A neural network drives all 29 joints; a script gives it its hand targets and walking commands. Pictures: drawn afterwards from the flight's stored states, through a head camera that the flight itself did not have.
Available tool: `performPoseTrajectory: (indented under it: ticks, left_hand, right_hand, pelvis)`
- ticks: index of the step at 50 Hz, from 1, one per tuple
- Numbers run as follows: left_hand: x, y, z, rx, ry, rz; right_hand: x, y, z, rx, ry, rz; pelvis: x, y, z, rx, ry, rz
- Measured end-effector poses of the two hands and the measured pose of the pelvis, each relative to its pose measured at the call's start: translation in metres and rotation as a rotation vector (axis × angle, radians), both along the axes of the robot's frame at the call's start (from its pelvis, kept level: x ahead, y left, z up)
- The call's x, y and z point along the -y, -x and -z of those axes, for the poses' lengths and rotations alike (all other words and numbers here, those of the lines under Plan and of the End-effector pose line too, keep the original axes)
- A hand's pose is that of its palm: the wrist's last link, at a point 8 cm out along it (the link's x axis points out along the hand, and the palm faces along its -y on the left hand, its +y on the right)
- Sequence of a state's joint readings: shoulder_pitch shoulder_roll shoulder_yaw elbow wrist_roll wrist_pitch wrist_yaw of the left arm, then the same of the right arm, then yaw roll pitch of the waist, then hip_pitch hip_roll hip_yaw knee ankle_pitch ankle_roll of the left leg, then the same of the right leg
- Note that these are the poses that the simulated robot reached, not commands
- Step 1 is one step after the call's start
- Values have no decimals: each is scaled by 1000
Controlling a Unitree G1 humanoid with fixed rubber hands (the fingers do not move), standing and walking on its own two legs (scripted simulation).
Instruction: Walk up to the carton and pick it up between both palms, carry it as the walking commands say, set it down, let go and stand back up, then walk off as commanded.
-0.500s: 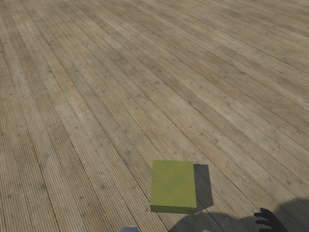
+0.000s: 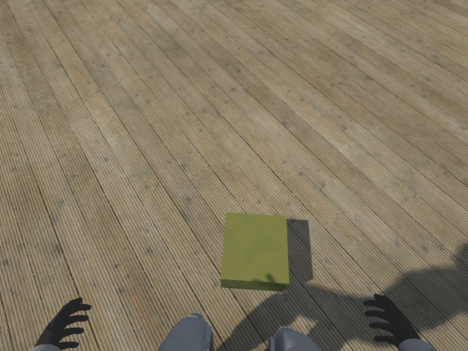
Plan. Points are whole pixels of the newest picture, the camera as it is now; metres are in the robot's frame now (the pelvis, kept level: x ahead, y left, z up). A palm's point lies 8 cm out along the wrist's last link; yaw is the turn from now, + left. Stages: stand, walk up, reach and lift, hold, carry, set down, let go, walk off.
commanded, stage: reach and lift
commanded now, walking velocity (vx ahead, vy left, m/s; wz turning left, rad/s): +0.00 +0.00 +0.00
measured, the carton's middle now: (253, 251) +0.47 -0.07 -0.66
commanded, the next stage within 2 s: none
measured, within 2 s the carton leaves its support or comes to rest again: neither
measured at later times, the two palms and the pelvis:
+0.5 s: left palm (106, 288) +0.23 +0.27 -0.14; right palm (369, 278) +0.26 -0.26 -0.13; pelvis -0.02 +0.01 -0.03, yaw +0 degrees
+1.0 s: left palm (148, 225) +0.38 +0.22 -0.18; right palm (341, 227) +0.39 -0.24 -0.17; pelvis -0.02 +0.01 -0.06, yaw -2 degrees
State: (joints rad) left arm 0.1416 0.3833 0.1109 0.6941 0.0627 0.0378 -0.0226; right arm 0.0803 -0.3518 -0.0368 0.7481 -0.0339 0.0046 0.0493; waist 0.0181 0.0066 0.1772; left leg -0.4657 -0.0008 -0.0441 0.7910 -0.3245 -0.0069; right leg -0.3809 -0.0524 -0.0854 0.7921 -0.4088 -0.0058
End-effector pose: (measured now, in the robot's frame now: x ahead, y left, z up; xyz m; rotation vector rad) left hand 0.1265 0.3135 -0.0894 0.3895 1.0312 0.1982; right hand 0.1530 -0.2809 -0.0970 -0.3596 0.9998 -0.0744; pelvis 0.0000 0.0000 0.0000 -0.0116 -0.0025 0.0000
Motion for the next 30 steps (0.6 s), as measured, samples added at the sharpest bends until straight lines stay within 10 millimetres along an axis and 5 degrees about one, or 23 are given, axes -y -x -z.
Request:
performPoseTrajectory:
  ticks: [6,14,22,30]
  left_hand:
    - [17,-36,16,14,66,11]
    - [30,-55,38,30,104,-29]
    - [42,-83,48,106,113,-37]
    - [58,-136,45,186,153,-5]
  right_hand:
    - [-4,-14,5,-30,10,26]
    - [-14,-64,14,28,11,1]
    - [-21,-100,25,114,-5,-19]
    - [-28,-124,34,142,-33,4]
  pelvis:
    - [-5,-4,1,-34,7,1]
    - [-9,-7,12,-145,16,3]
    - [-7,9,28,-228,17,5]
    - [-5,27,40,-264,18,7]
